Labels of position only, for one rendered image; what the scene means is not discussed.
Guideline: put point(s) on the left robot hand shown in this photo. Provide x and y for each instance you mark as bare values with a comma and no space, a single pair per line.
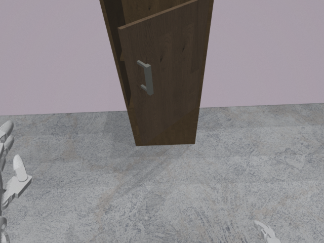
17,184

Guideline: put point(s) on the right robot hand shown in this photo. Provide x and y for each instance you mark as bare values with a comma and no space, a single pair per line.
266,232

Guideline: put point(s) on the cupboard door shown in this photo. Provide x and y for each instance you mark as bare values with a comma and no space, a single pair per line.
172,42

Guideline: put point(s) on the handle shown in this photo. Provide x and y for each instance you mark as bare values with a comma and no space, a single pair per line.
148,78

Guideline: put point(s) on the left robot forearm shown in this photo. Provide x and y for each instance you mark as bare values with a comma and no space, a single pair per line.
4,238

